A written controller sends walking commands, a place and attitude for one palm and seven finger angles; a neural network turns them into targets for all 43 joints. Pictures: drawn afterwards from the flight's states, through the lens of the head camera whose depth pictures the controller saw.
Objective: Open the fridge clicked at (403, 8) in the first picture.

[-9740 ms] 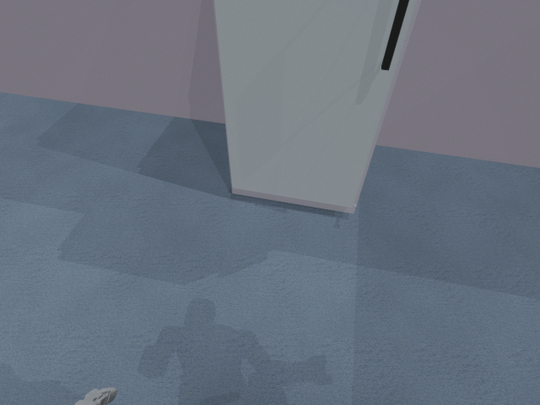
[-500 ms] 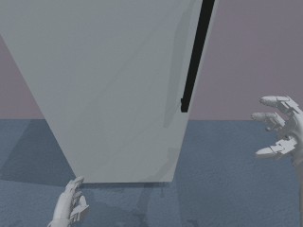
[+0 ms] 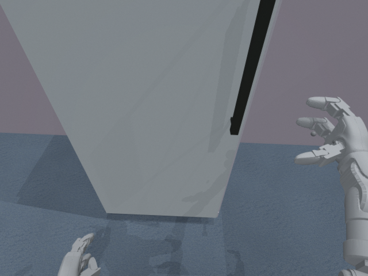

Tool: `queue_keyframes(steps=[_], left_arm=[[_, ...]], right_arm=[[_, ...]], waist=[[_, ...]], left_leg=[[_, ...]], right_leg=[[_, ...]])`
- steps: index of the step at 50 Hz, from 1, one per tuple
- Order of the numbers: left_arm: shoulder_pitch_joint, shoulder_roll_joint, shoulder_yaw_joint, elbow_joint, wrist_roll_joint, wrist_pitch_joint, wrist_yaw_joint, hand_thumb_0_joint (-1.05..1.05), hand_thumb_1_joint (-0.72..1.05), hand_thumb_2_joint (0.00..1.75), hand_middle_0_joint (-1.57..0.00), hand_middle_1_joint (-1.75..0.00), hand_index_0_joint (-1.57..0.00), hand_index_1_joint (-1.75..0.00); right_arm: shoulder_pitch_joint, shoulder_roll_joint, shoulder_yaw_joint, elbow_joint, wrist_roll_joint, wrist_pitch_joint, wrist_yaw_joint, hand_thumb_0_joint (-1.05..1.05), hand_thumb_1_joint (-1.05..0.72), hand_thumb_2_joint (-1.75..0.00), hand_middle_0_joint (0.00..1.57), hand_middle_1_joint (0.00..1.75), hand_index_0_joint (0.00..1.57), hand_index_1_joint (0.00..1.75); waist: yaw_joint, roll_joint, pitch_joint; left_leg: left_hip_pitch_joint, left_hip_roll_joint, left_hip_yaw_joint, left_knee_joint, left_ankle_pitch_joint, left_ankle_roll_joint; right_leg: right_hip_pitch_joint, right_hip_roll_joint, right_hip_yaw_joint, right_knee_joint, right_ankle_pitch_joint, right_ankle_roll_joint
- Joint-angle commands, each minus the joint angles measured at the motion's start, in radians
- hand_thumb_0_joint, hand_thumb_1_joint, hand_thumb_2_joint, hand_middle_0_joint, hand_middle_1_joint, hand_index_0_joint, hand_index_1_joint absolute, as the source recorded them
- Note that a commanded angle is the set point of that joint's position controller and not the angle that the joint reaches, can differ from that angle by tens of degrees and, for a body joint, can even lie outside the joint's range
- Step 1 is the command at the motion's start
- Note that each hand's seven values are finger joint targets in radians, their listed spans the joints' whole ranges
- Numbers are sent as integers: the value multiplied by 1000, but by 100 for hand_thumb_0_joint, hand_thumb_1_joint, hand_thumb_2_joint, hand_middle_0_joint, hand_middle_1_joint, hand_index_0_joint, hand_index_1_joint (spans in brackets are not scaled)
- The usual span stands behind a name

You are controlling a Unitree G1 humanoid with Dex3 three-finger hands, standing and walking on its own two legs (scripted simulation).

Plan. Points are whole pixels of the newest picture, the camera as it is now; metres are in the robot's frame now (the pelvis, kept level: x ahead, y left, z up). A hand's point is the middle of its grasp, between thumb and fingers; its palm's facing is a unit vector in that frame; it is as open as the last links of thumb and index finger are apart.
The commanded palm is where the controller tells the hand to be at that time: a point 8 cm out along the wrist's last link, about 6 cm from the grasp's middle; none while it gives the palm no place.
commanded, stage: move the hooked fingers beside the handle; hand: right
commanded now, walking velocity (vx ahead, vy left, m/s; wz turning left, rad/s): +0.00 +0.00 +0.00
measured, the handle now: (249, 61) +0.53 -0.12 +0.23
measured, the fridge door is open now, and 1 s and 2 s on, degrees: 0 0 0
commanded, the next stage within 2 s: feel for the door with the fingertips in 1.66 s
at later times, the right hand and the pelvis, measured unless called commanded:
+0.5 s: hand (292, 113) +0.43 -0.21 +0.17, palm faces +0.04 +1.00 +0.02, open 14.0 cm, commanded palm +0.41 -0.26 +0.17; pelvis +0.01 +0.01 +0.00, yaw +1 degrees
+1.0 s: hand (276, 96) +0.48 -0.19 +0.17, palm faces +0.04 +1.00 -0.01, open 14.0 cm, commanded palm +0.45 -0.24 +0.16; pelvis +0.01 +0.00 -0.01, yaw +2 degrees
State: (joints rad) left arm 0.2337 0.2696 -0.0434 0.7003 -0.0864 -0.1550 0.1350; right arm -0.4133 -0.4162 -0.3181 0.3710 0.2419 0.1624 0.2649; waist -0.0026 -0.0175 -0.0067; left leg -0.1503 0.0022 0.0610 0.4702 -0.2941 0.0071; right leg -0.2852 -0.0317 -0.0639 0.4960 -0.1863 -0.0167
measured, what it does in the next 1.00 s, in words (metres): stands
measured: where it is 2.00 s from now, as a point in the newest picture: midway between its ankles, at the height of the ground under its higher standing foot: outside the picture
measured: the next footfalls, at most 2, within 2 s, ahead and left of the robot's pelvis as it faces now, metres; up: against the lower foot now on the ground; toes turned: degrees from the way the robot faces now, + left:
none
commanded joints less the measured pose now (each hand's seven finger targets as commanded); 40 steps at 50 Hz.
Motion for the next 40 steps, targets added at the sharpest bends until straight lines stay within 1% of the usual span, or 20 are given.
queue_keyframes(steps=[1, 3, 4, 5, 9, 11, 14, 15, 17, 20, 22, 24, 27, 30, 32, 34, 35, 36, 37, 40], left_arm=[[-94, 140, 54, -140, 0, -53, 9, 0, 90, 90, -20, -30, -20, -30], [-82, 149, 57, -131, -1, -43, 9, 0, 90, 90, -20, -30, -20, -30], [-82, 148, 58, -132, -2, -38, 8, 0, 90, 90, -20, -30, -20, -30], [-82, 142, 57, -136, -2, -35, 7, 0, 90, 90, -20, -30, -20, -30], [-63, 149, 63, -133, 4, -24, 2, 0, 90, 90, -20, -30, -20, -30], [-52, 143, 62, -128, 5, -22, 1, 0, 90, 90, -20, -30, -20, -30], [-35, 147, 71, -120, 8, -21, -1, 0, 90, 90, -20, -30, -20, -30], [-38, 140, 68, -125, 6, -23, -2, 0, 90, 90, -20, -30, -20, -30], [-21, 147, 73, -111, 3, -17, -1, 0, 90, 90, -20, -30, -20, -30], [-5, 155, 72, -102, 0, -6, -4, 0, 90, 90, -20, -30, -20, -30], [13, 164, 75, -96, 1, 3, -5, 0, 90, 90, -20, -30, -20, -30], [15, 162, 78, -105, 4, 8, -9, 0, 90, 90, -20, -30, -20, -30], [33, 154, 82, -100, 9, 7, -14, 0, 90, 90, -20, -30, -20, -30], [53, 156, 86, -91, 14, 4, -20, 0, 90, 90, -20, -30, -20, -30], [65, 156, 88, -79, 14, 7, -21, 0, 90, 90, -20, -30, -20, -30], [78, 164, 88, -72, 14, 14, -25, 0, 90, 90, -20, -30, -20, -30], [80, 161, 84, -70, 12, 19, -27, 0, 90, 90, -20, -30, -20, -30], [90, 165, 87, -66, 15, 23, -28, 0, 90, 90, -20, -30, -20, -30], [95, 164, 85, -67, 17, 26, -31, 0, 90, 90, -20, -30, -20, -30], [114, 171, 88, -75, 22, 34, -35, 0, 90, 90, -20, -30, -20, -30]], right_arm=[[-435, -215, -35, -171, 20, -77, -3, 0, 50, -30, 30, 120, 30, 120], [-411, -234, -56, -97, 21, -59, -7, 0, 50, -30, 30, 120, 30, 120], [-435, -260, -73, -92, 14, -53, -11, 0, 50, -30, 30, 120, 30, 120], [-440, -227, -47, -74, 11, -45, -13, 0, 50, -30, 30, 120, 30, 120], [-517, -300, -98, -68, -4, -76, -34, 0, 50, -30, 30, 120, 30, 120], [-566, -274, -69, -56, -8, -105, -34, 0, 50, -30, 30, 120, 30, 120], [-632, -305, -78, -77, -15, -155, -33, 0, 50, -30, 30, 120, 30, 120], [-624, -246, -28, -63, -14, -155, -25, 0, 50, -30, 30, 120, 30, 120], [-618, -265, -44, 4, -13, -150, -17, 0, 50, -30, 30, 120, 30, 120], [-627, -253, -27, 123, -10, -118, -5, 0, 50, -30, 30, 120, 30, 120], [-637, -292, -58, 198, -15, -103, -6, 0, 50, -30, 30, 120, 30, 120], [-696, -305, -58, 155, -24, -123, -15, 0, 50, -30, 30, 120, 30, 120], [-811, -282, -25, 113, -36, -176, -35, 0, 50, -30, 30, 120, 30, 120], [-845, -267, -15, 113, -40, -223, -50, 0, 50, -30, 30, 120, 30, 120], [-845, -275, -30, 155, -40, -229, -54, 0, 50, -30, 30, 120, 30, 120], [-813, -305, -59, 248, -47, -211, -57, 0, 50, -30, 30, 120, 30, 120], [-816, -269, -26, 297, -53, -196, -57, 0, 50, -30, 30, 120, 30, 120], [-833, -298, -51, 327, -61, -189, -63, 0, 50, -30, 30, 120, 30, 120], [-835, -276, -32, 358, -69, -181, -65, 0, 50, -30, 30, 120, 30, 120], [-855, -338, -77, 383, -85, -194, -76, 0, 50, -30, 30, 120, 30, 120]], waist=[[17, -41, -247], [14, 17, -226], [10, 1, -235], [13, 0, -227], [16, 8, -267], [34, -14, -265], [37, -56, -321], [44, -71, -306], [46, -65, -293], [56, 9, -240], [55, 46, -236], [51, 9, -294], [74, -56, -333], [81, -38, -374], [78, -47, -372], [71, 2, -346], [79, 3, -308], [77, -7, -302], [83, -4, -283], [77, 9, -311]], left_leg=[[-125, -24, -21, -86, 174, 9], [-125, -22, -26, -89, 174, 3], [-120, -18, -27, -86, 182, 4], [-128, -18, -26, -85, 172, 2], [-108, -15, -40, -76, 219, -1], [-123, -19, -43, -73, 219, -2], [-108, -21, -47, -59, 257, 3], [-123, -22, -50, -58, 265, 2], [-138, -24, -46, -57, 258, 1], [-161, -17, -50, -61, 238, -8], [-168, -15, -47, -56, 232, -10], [-139, -10, -55, -41, 278, -8], [-169, -21, -52, -33, 267, -2], [-169, -27, -50, -22, 285, 0], [-170, -28, -48, -18, 290, 1], [-159, -24, -52, -16, 306, -4], [-180, -24, -47, -17, 286, -4], [-188, -23, -47, -18, 272, -4], [-201, -25, -43, -17, 267, -3], [-176, -20, -51, -2, 303, -3]], right_leg=[[251, 6, 75, -57, 110, -3], [216, 8, 63, -49, 99, -8], [210, 7, 63, -53, 104, -7], [204, 10, 60, -53, 95, -6], [200, 11, 53, -37, 128, -11], [207, 11, 50, -30, 125, -10], [234, 10, 51, -14, 162, -11], [242, 12, 48, -10, 165, -12], [224, 12, 47, -5, 153, -10], [158, 16, 47, -2, 106, -14], [129, 15, 50, -1, 97, -14], [144, 17, 47, 9, 136, -16], [194, 15, 55, 26, 156, -12], [221, 11, 62, 34, 181, -16], [215, 11, 60, 35, 183, -13], [162, 13, 52, 38, 172, -18], [143, 15, 52, 33, 152, -16], [129, 14, 52, 33, 141, -14], [121, 14, 52, 32, 141, -14], [96, 14, 47, 44, 159, -15]])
